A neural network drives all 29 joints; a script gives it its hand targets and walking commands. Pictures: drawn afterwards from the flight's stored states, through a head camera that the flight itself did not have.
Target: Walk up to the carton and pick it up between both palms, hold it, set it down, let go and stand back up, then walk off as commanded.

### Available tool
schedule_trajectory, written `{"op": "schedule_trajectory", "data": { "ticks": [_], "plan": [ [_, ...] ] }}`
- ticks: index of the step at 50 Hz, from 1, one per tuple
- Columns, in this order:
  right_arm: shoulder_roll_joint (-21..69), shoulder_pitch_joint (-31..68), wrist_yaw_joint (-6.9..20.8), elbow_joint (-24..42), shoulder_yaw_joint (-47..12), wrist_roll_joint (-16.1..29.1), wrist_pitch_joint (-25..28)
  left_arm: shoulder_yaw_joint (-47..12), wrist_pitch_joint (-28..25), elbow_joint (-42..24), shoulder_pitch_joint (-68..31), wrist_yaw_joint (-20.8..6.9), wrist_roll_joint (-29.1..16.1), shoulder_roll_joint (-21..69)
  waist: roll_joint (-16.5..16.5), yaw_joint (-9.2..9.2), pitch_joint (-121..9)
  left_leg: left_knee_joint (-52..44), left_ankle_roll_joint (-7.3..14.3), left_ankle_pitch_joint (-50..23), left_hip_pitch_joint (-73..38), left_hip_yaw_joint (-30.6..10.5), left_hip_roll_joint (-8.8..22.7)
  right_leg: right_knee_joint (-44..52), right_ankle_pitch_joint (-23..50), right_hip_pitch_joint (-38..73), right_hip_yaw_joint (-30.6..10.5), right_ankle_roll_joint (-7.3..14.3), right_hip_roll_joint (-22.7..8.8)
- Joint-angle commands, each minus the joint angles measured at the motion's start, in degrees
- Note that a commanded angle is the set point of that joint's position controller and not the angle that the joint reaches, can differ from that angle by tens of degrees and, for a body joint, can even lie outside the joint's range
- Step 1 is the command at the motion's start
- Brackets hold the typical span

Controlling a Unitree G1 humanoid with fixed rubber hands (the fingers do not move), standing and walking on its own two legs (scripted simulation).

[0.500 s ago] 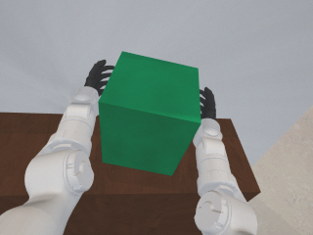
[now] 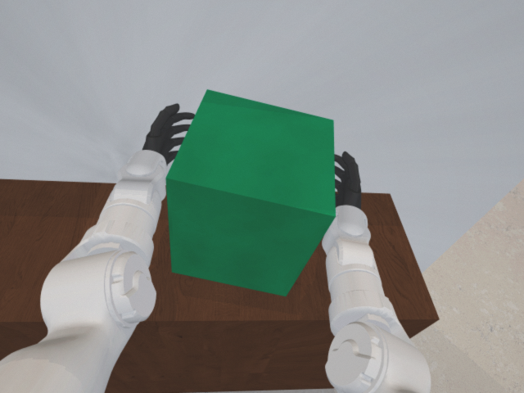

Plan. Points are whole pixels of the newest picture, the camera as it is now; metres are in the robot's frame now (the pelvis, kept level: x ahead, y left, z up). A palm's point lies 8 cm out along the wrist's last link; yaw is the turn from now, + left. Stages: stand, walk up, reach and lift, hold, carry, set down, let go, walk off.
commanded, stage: set down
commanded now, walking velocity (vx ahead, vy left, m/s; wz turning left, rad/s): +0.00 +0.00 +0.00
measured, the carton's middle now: (249, 199) +0.43 +0.00 +0.05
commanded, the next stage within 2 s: none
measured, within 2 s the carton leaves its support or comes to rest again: rests again in 0.42 s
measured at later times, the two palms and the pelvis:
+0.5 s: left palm (156, 158) +0.46 +0.14 +0.12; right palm (346, 204) +0.39 -0.15 +0.09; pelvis +0.00 +0.00 +0.00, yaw -1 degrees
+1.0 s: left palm (153, 164) +0.46 +0.15 +0.11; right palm (343, 202) +0.39 -0.15 +0.09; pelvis +0.00 -0.01 +0.00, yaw +0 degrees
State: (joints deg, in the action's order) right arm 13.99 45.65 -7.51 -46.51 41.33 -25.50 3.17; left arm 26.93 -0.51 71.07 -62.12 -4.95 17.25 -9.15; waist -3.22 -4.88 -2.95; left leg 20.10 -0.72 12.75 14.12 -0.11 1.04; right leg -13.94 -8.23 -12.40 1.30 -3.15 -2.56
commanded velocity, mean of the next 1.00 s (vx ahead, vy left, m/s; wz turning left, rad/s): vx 0.00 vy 0.00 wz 0.00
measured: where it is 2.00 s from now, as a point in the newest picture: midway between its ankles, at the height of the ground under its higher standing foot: outside the picture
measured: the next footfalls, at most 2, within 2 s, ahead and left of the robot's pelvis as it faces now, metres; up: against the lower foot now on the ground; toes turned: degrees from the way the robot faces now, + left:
none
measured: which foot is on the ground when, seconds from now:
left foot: down 0.00-1.00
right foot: down 0.00-1.00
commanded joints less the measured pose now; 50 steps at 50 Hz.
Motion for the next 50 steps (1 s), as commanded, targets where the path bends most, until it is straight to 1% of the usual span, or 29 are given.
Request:
{"op": "schedule_trajectory", "data": {
  "ticks": [1,3,4,5,9,10,12,14,16,17,19,21,22,24,26,27,29,31,32,34,36,38,40,41,42,46,47,49,50],
  "plan": [
    [23.25,44.89,8.68,3.33,-18.26,-1.79,4.98,-6.9,-2.09,-1.2,-33.0,-8.66,1.1,29.62,7.39,-0.33,-33.9,1.29,-5.54,-32.58,-9.62,7.82,-2.08,-5.37,27.04,18.49,5.96,-0.3,3.91],
    [23.75,45.41,8.65,3.23,-18.09,-2.64,5.26,-6.75,-2.7,-1.66,-33.85,-8.62,1.21,29.37,8.01,0.06,-33.88,1.42,-5.8,-32.88,-9.66,8.22,-2.12,-5.33,26.27,18.18,5.99,-0.24,4.01],
    [23.07,45.05,8.57,3.29,-17.1,-3.02,5.24,-6.43,-2.44,-1.23,-33.89,-8.77,1.16,29.12,7.33,-0.81,-33.59,1.2,-5.66,-31.81,-9.91,8.08,-2.13,-4.83,25.79,17.73,6.2,-0.23,3.95],
    [22.86,44.89,8.72,2.88,-17.34,-3.11,5.19,-6.29,-2.29,-1.13,-33.0,-8.63,1.71,29.45,8.28,-0.48,-32.7,1.15,-5.94,-32.69,-10.66,8.11,-2.08,-4.69,25.25,17.19,6.16,-0.28,4.14],
    [22.31,44.3,8.97,3.5,-15.47,-4.79,4.77,-4.87,-2.44,-0.4,-34.15,-9.1,2.26,28.92,7.25,-0.55,-31.94,-0.17,-5.35,-28.65,-10.2,8.35,-1.83,-4.07,22.01,16.92,6.34,-0.4,3.87],
    [22.7,44.45,9.07,3.93,-15.73,-4.9,4.53,-3.77,-2.51,-0.5,-33.57,-9.1,2.52,27.8,6.06,0.4,-31.37,-0.43,-4.83,-28.1,-9.39,8.82,-2.09,-4.12,22.24,17.94,6.13,-0.74,3.82],
    [23.05,44.09,9.2,4.18,-15.52,-5.59,4.58,-2.64,-2.69,-0.4,-33.35,-9.18,3.34,28.02,6.19,0.98,-31.23,-0.66,-4.73,-27.99,-8.12,8.87,-2.42,-4.32,22.89,18.97,5.51,-0.71,3.62],
    [22.57,42.95,9.09,2.69,-14.03,-5.59,4.12,-3.22,-2.25,-1.05,-33.24,-9.17,4.09,28.37,7.16,-0.2,-29.84,-1.18,-5.05,-26.3,-8.93,8.88,-2.39,-3.86,21.12,17.62,5.61,-0.73,3.6],
    [23.14,43.13,9.17,3.88,-14.84,-5.74,4.05,-2.45,-2.33,-0.91,-33.09,-9.25,4.31,27.34,5.81,1.02,-30.01,-1.7,-4.2,-24.4,-7.43,9.43,-2.66,-3.91,22.41,18.96,5.15,-0.92,3.37],
    [22.6,42.69,9.07,4.59,-14.2,-6.05,4.08,-2.33,-2.02,-0.79,-32.55,-9.33,4.57,27.82,6.33,-0.01,-30.21,-1.67,-4.36,-24.81,-8.06,9.21,-2.52,-3.73,21.97,19.42,5.4,-0.76,3.5],
    [23.64,40.67,9.14,2.5,-14.93,-6.58,4.17,-1.72,-2.23,-0.52,-30.91,-9.2,5.45,28.12,5.21,0.96,-29.07,-1.48,-4.26,-26.14,-7.8,9.09,-2.34,-3.96,23.03,19.36,5.39,-1.16,3.63],
    [23.14,40.95,8.95,3.62,-15.21,-6.2,4.66,-2.83,-2.42,-1.96,-30.84,-9.18,4.93,28.53,6.87,0.36,-29.79,-1.03,-4.8,-28.72,-9.35,8.57,-2.05,-4.23,23.61,17.76,5.75,-1.24,3.83],
    [23.04,40.55,9.09,2.76,-14.67,-6.45,4.25,-1.15,-2.02,-0.67,-30.43,-9.35,5.46,27.58,5.43,1.22,-27.61,-1.45,-4.21,-26.78,-8.3,8.94,-2.21,-3.8,22.02,18.49,5.39,-1.21,3.59],
    [23.68,39.32,9.03,2.27,-14.97,-6.64,3.77,-1.19,-1.88,-0.88,-30.32,-9.55,5.46,27.62,4.38,0.59,-25.78,-2.09,-3.7,-25.05,-6.47,9.12,-2.78,-4.08,23.68,19.96,5.03,-1.46,3.42],
    [22.6,39.1,8.91,1.92,-13.96,-6.53,4.48,-3.85,-2.25,-3.22,-31.0,-9.29,4.79,29.65,7.31,-1.12,-28.54,-1.16,-4.9,-29.39,-10.3,8.1,-1.77,-3.84,22.26,16.81,5.96,-1.13,4.0],
    [22.5,38.92,8.78,2.65,-14.03,-6.48,4.88,-3.67,-2.08,-3.34,-30.67,-9.15,5.3,29.15,8.0,-0.77,-28.13,-0.72,-5.08,-30.13,-10.85,8.09,-1.75,-3.51,21.68,15.48,6.07,-1.18,3.81],
    [23.2,37.71,8.74,1.27,-14.08,-6.4,5.14,-4.23,-1.85,-3.83,-29.37,-9.05,4.93,30.31,8.83,-1.38,-27.52,0.27,-5.58,-32.6,-11.52,7.96,-1.66,-3.98,22.59,14.83,6.29,-0.86,4.09],
    [22.91,37.28,8.74,1.82,-14.16,-6.39,5.48,-3.98,-1.95,-4.33,-29.13,-8.98,5.51,29.81,9.29,-0.98,-28.15,0.43,-5.9,-32.84,-11.84,7.7,-1.66,-3.6,21.06,14.41,6.25,-0.79,4.15],
    [22.96,36.07,8.83,0.06,-14.43,-6.53,5.53,-3.68,-2.2,-4.26,-27.68,-8.95,5.47,29.86,8.46,-0.35,-27.35,0.38,-5.53,-32.64,-11.74,8.2,-1.82,-3.79,21.62,14.49,6.23,-0.94,4.0],
    [23.08,37.04,8.88,1.1,-14.24,-6.7,5.77,-3.34,-2.22,-3.66,-28.55,-9.05,5.44,29.26,7.84,0.06,-27.02,0.04,-5.48,-32.03,-10.77,8.44,-1.7,-3.64,20.63,14.75,6.49,-0.87,4.21],
    [23.02,35.28,9.02,0.29,-14.13,-6.89,5.71,-2.8,-1.75,-2.81,-26.35,-9.03,6.38,29.9,8.63,-0.15,-24.59,-0.08,-5.41,-31.76,-11.1,7.99,-1.72,-3.11,19.08,13.58,6.33,-0.85,4.14],
    [22.26,35.62,8.75,0.52,-13.07,-7.15,5.93,-4.51,-1.89,-4.74,-28.28,-8.89,5.23,29.63,8.48,-1.53,-26.18,0.27,-5.67,-32.25,-11.88,7.84,-1.31,-3.15,19.4,12.38,6.74,-0.66,4.3],
    [22.52,33.89,8.77,-0.73,-13.62,-7.32,6.65,-4.61,-2.33,-5.14,-26.32,-8.72,5.75,30.3,8.77,-1.32,-26.7,0.86,-5.85,-34.95,-12.37,7.61,-1.47,-3.46,21.16,12.27,6.65,-0.79,4.37],
    [23.16,33.99,8.86,-1.07,-13.94,-6.78,6.42,-3.62,-2.17,-4.84,-25.72,-8.74,6.59,29.07,8.23,-0.01,-26.26,0.87,-5.59,-34.55,-11.84,8.04,-1.68,-3.76,21.24,13.13,6.17,-0.96,4.22],
    [23.37,34.05,8.93,-0.41,-14.35,-6.21,6.29,-3.11,-1.77,-4.48,-25.68,-8.82,6.73,29.47,8.45,0.15,-24.92,0.61,-5.27,-33.04,-11.35,7.69,-1.88,-3.43,20.45,13.29,5.84,-0.85,4.01],
    [24.55,33.36,8.79,-0.4,-13.58,-7.78,6.2,-3.11,-2.47,-4.83,-25.29,-9.33,6.03,30.75,5.66,-0.73,-24.81,-0.56,-4.42,-29.69,-9.12,7.76,-1.87,-3.62,20.76,15.54,6.06,-1.16,4.0],
    [23.89,33.65,8.72,-0.21,-12.89,-7.77,6.19,-3.13,-2.25,-4.68,-25.84,-9.6,6.57,30.5,6.82,-1.55,-24.11,-0.65,-4.55,-28.55,-9.22,7.92,-1.88,-3.31,20.19,14.15,6.05,-0.9,3.92],
    [22.7,32.5,8.78,-0.53,-12.66,-7.45,6.52,-2.97,-2.23,-4.97,-25.48,-9.25,6.6,29.8,7.57,-1.22,-24.61,-0.31,-4.97,-29.89,-10.75,7.37,-1.85,-3.3,18.64,12.83,6.41,-0.89,4.21],
    [23.57,31.45,8.64,-1.34,-12.81,-7.83,6.28,-2.5,-2.19,-4.9,-24.74,-9.33,6.58,29.79,6.69,-1.0,-23.75,-0.3,-4.65,-29.72,-10.23,8.0,-1.88,-3.46,19.9,13.45,6.24,-0.89,4.21]
  ]
}}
